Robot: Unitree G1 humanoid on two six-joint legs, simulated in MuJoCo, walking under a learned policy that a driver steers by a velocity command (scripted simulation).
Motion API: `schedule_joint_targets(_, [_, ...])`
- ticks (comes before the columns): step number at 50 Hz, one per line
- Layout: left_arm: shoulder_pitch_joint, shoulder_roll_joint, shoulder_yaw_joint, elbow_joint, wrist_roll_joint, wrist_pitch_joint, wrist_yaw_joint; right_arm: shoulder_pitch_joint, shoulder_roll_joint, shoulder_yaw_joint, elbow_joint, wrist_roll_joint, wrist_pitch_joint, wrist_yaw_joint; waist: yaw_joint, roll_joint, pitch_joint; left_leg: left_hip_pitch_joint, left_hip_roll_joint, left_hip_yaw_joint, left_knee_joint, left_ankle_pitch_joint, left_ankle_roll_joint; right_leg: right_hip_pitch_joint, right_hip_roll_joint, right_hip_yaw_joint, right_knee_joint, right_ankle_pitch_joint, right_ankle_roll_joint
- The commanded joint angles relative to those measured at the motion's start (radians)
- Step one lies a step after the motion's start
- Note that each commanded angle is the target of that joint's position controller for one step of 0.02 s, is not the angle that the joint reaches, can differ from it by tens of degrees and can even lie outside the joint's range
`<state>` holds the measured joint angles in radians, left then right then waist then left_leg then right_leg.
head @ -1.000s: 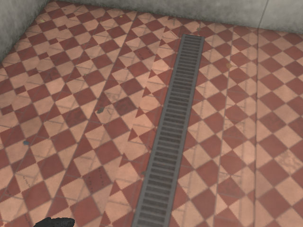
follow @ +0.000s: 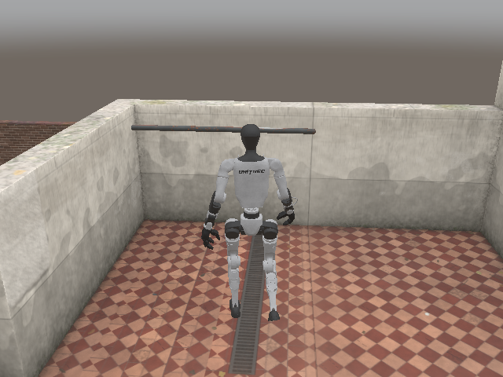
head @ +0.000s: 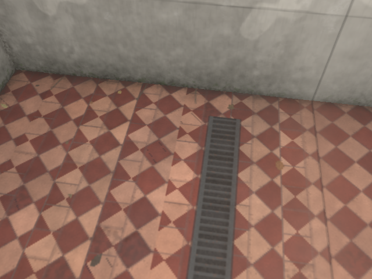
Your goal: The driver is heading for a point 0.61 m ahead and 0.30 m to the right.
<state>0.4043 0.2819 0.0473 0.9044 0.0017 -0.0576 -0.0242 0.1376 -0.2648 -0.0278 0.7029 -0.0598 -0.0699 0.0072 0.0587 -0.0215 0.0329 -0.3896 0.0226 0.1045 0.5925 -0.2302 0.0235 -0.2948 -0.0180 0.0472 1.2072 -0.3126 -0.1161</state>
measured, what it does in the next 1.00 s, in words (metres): walks ahead, turning right: right foot, then left foot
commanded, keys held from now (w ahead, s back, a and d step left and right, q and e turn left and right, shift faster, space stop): w+e+shift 0.54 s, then shift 0.46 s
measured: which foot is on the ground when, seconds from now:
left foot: down 0.00-0.36, up 0.38-0.74, down 0.76-1.00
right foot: up 0.00-0.34, down 0.36-0.78, up 0.80-1.00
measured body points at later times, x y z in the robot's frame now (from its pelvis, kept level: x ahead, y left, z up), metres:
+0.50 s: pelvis +0.43 -0.09 -0.01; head +0.46 -0.09 +0.44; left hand +0.59 +0.16 -0.14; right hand +0.47 -0.37 -0.11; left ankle +0.40 +0.11 -0.61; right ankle +0.45 -0.10 -0.73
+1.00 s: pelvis +0.77 -0.20 +0.01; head +0.79 -0.24 +0.45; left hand +1.08 -0.12 -0.08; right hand +0.69 -0.46 -0.12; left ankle +0.90 -0.20 -0.73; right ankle +0.69 -0.33 -0.68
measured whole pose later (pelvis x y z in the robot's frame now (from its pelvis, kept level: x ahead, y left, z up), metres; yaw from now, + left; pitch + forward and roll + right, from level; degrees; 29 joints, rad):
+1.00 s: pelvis +0.77 -0.20 +0.01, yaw -41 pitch +0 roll +2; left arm 0.09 0.29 0.03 0.69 0.01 0.01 0.03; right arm 0.19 -0.25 -0.01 0.78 -0.04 -0.07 0.01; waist -0.03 -0.01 0.12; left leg -0.34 -0.08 0.06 0.38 -0.03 0.07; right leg -0.49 -0.02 0.13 0.96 -0.40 0.07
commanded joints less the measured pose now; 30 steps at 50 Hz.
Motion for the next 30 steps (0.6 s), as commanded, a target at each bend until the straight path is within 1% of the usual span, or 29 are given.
schedule_joint_targets(1, [-0.041, 0.045, 0.012, -0.097, 0.021, 0.017, -0.021, 0.151, -0.099, -0.038, 0.023, 0.018, -0.021, -0.009, -0.064, 0.13, -0.035, 0.293, 0.289, -0.349, -0.411, -0.232, 0.064, -0.37, -0.105, 0.028, 0.091, 0.072, 0.01])
schedule_joint_targets(2, [-0.069, 0.028, 0.009, -0.111, 0.023, 0.033, -0.027, 0.158, -0.081, -0.034, 0.042, 0.03, -0.032, -0.006, -0.053, 0.129, -0.004, 0.266, 0.279, -0.284, -0.436, -0.183, 0.058, -0.384, -0.122, 0.023, 0.085, 0.078, 0.019])
schedule_joint_targets(3, [-0.105, 0.015, 0.006, -0.132, 0.023, 0.046, -0.034, 0.167, -0.075, -0.033, 0.06, 0.041, -0.041, -0.002, -0.044, 0.122, 0.026, 0.254, 0.276, -0.219, -0.457, -0.13, 0.051, -0.42, -0.132, 0.015, 0.081, 0.103, 0.024])
schedule_joint_targets(4, [-0.15, 0.012, 0.004, -0.151, 0.025, 0.054, -0.042, 0.18, -0.071, -0.033, 0.074, 0.044, -0.048, 0.001, -0.044, 0.113, 0.048, 0.25, 0.271, -0.158, -0.472, -0.064, 0.048, -0.454, -0.139, 0.004, 0.076, 0.143, 0.03])
schedule_joint_targets(5, [-0.192, 0.011, 0.002, -0.169, 0.026, 0.059, -0.048, 0.183, -0.067, -0.033, 0.085, 0.042, -0.053, 0.002, -0.04, 0.104, 0.067, 0.246, 0.257, -0.092, -0.486, -0.004, 0.043, -0.481, -0.139, -0.008, 0.056, 0.192, 0.033])
schedule_joint_targets(7, [-0.27, 0.013, -0.005, -0.204, 0.019, 0.06, -0.057, 0.174, -0.064, -0.032, 0.098, 0.033, -0.062, 0.002, -0.027, 0.094, 0.102, 0.221, 0.209, 0.034, -0.507, 0.104, 0.035, -0.485, -0.124, -0.043, -0.047, 0.299, 0.027])
schedule_joint_targets(8, [-0.31, 0.021, -0.007, -0.223, 0.016, 0.06, -0.062, 0.182, -0.071, -0.033, 0.106, 0.031, -0.066, -0.002, -0.027, 0.08, 0.116, 0.228, 0.199, 0.078, -0.519, 0.163, 0.033, -0.479, -0.118, -0.066, -0.116, 0.34, 0.019])
schedule_joint_targets(9, [-0.327, 0.029, -0.008, -0.223, 0.013, 0.06, -0.067, 0.187, -0.08, -0.035, 0.113, 0.029, -0.066, -0.007, -0.029, 0.053, 0.112, 0.259, 0.172, 0.135, -0.53, 0.224, 0.023, -0.461, -0.098, -0.104, -0.176, 0.37, 0.005])
schedule_joint_targets(10, [-0.367, 0.021, -0.016, -0.25, 0.018, 0.057, -0.074, 0.202, -0.11, -0.04, 0.118, 0.03, -0.07, -0.01, -0.026, 0.062, 0.138, 0.256, 0.203, 0.156, -0.539, 0.311, 0.023, -0.43, -0.11, -0.122, -0.269, 0.388, -0.01])
schedule_joint_targets(11, [-0.407, 0.032, -0.017, -0.26, 0.022, 0.054, -0.078, 0.215, -0.116, -0.041, 0.131, 0.033, -0.068, -0.014, -0.033, 0.037, 0.156, 0.299, 0.195, 0.191, -0.541, 0.43, 0.012, -0.412, -0.088, -0.166, -0.337, 0.394, -0.025])
schedule_joint_targets(12, [-0.431, 0.032, -0.019, -0.267, 0.022, 0.05, -0.079, 0.233, -0.129, -0.041, 0.139, 0.035, -0.063, -0.018, -0.037, 0.032, 0.154, 0.344, 0.19, 0.219, -0.516, 0.609, 0.004, -0.368, -0.054, -0.211, -0.403, 0.401, -0.045])
schedule_joint_targets(13, [-0.424, 0.044, -0.016, -0.261, 0.015, 0.047, -0.075, 0.249, -0.153, -0.044, 0.14, 0.035, -0.055, -0.023, -0.031, 0.043, 0.121, 0.406, 0.191, 0.229, -0.464, 0.854, -0.001, -0.31, -0.007, -0.251, -0.434, 0.39, -0.062])
schedule_joint_targets(14, [-0.384, 0.063, -0.011, -0.25, 0.012, 0.046, -0.068, 0.263, -0.184, -0.05, 0.139, 0.034, -0.042, -0.031, -0.004, 0.069, 0.074, 0.481, 0.203, 0.23, -0.378, 1.113, -0.005, -0.258, 0.038, -0.277, -0.446, 0.342, -0.077])
schedule_joint_targets(15, [-0.298, 0.086, -0.003, -0.23, 0.007, 0.046, -0.058, 0.251, -0.226, -0.061, 0.131, 0.031, -0.024, -0.038, 0.05, 0.109, 0.011, 0.523, 0.223, 0.224, -0.248, 1.291, -0.007, -0.17, 0.071, -0.281, -0.449, 0.272, -0.091])
schedule_joint_targets(16, [-0.139, 0.123, 0.015, -0.192, 0.002, 0.046, -0.047, 0.215, -0.259, -0.072, 0.117, 0.024, -0.002, -0.041, 0.133, 0.138, -0.075, 0.514, 0.245, 0.209, -0.046, 1.388, 0.007, -0.012, 0.101, -0.264, -0.435, 0.189, -0.112])
schedule_joint_targets(17, [0.06, 0.173, 0.045, -0.135, 0.003, 0.046, -0.031, 0.174, -0.273, -0.078, 0.097, 0.02, 0.017, -0.038, 0.217, 0.132, -0.163, 0.431, 0.257, 0.175, 0.228, 1.311, 0.031, 0.203, 0.123, -0.218, -0.467, 0.09, -0.14])
schedule_joint_targets(18, [0.166, 0.219, 0.077, -0.088, 0.004, 0.049, -0.004, 0.165, -0.246, -0.076, 0.097, 0.016, 0.021, -0.025, 0.237, 0.053, -0.189, 0.247, 0.18, 0.165, 0.58, 0.856, 0.016, 0.409, 0.118, -0.126, -0.539, 0.015, -0.164])
schedule_joint_targets(19, [0.051, 0.279, 0.091, -0.094, -0.008, 0.06, 0.007, 0.145, -0.066, -0.031, 0.054, 0.005, 0.008, -0.008, 0.103, -0.203, -0.066, -0.101, -0.007, 0.118, 0.938, -0.187, -0.009, 0.437, -0.048, 0.18, -0.578, 0.092, -0.194])
schedule_joint_targets(20, [0.013, 0.362, 0.106, -0.137, 0.022, 0.07, -0.001, 0.159, -0.086, -0.026, -0.076, 0.033, -0.02, -0.004, 0.031, -0.248, -0.253, -0.431, -0.087, -0.1, 1.102, -0.261, -0.047, 0.69, -0.191, 0.715, -0.818, -0.062, -0.393])
schedule_joint_targets(21, [0.019, 0.317, 0.106, -0.152, 0.025, 0.066, 0.005, 0.085, -0.133, -0.022, -0.078, 0.022, -0.05, -0.008, 0.058, -0.039, -0.212, -0.5, -0.01, -0.19, 1.036, -0.18, -0.034, 0.655, -0.237, 0.793, -0.961, -0.16, -0.353])
schedule_joint_targets(22, [0.005, 0.265, 0.097, -0.134, 0.023, 0.057, 0.016, 0.066, -0.144, -0.019, -0.069, 0.03, -0.064, -0.013, 0.016, 0.078, -0.085, -0.466, 0.03, -0.196, 0.923, -0.11, -0.031, 0.492, -0.217, 0.73, -0.99, -0.116, -0.307])
schedule_joint_targets(23, [-0.024, 0.23, 0.086, -0.123, 0.023, 0.042, 0.021, 0.04, -0.134, -0.014, -0.065, 0.017, -0.06, -0.018, -0.029, 0.143, -0.023, -0.398, 0.063, -0.194, 0.837, -0.104, -0.042, 0.347, -0.173, 0.636, -0.99, -0.018, -0.273])
schedule_joint_targets(24, [-0.07, 0.214, 0.075, -0.142, 0.023, 0.024, 0.029, 0.051, -0.127, -0.008, -0.063, -0.003, -0.043, -0.013, -0.063, 0.146, -0.006, -0.326, 0.085, -0.196, 0.765, -0.107, -0.059, 0.24, -0.129, 0.543, -0.983, 0.075, -0.264])
schedule_joint_targets(25, [-0.087, 0.186, 0.062, -0.141, 0.016, 0.009, 0.03, 0.064, -0.12, -0.005, -0.055, -0.015, -0.019, -0.008, -0.09, 0.148, 0.01, -0.273, 0.102, -0.192, 0.71, -0.115, -0.077, 0.15, -0.093, 0.479, -0.993, 0.127, -0.256])
schedule_joint_targets(26, [-0.068, 0.172, 0.057, -0.131, -0.002, -0.001, 0.027, 0.056, -0.101, -0.001, -0.055, -0.022, -0.002, -0.003, -0.1, 0.154, 0.019, -0.248, 0.116, -0.176, 0.656, -0.123, -0.088, 0.095, -0.056, 0.419, -1.011, 0.137, -0.244])
schedule_joint_targets(27, [-0.047, 0.188, 0.059, -0.131, -0.005, -0.017, 0.018, 0.018, -0.089, 0.006, -0.086, -0.022, 0.01, 0.004, -0.095, 0.113, 0.033, -0.222, 0.118, -0.154, 0.563, -0.108, -0.099, 0.027, -0.044, 0.404, -1.025, 0.194, -0.25])
schedule_joint_targets(28, [-0.038, 0.184, 0.055, -0.121, -0.003, -0.029, 0.016, -0.062, -0.093, 0.006, -0.116, -0.006, 0.01, 0.006, -0.085, 0.114, 0.094, -0.234, 0.115, -0.119, 0.474, -0.048, -0.112, -0.003, -0.029, 0.367, -1.041, 0.387, -0.226])
schedule_joint_targets(29, [-0.02, 0.169, 0.05, -0.111, -0.001, -0.032, 0.017, -0.116, -0.076, 0.015, -0.133, 0.007, 0.01, 0.003, -0.068, 0.111, 0.11, -0.218, 0.101, -0.095, 0.371, 0.028, -0.114, -0.014, -0.003, 0.306, -1.02, 0.579, -0.195])
schedule_joint_targets(30, [-0.029, 0.173, 0.051, -0.112, 0.006, -0.03, 0.018, -0.136, -0.061, 0.024, -0.141, 0.01, 0.004, 0.005, -0.054, 0.103, 0.099, -0.177, 0.074, -0.067, 0.26, 0.125, -0.103, -0.003, 0.04, 0.237, -0.982, 0.752, -0.153])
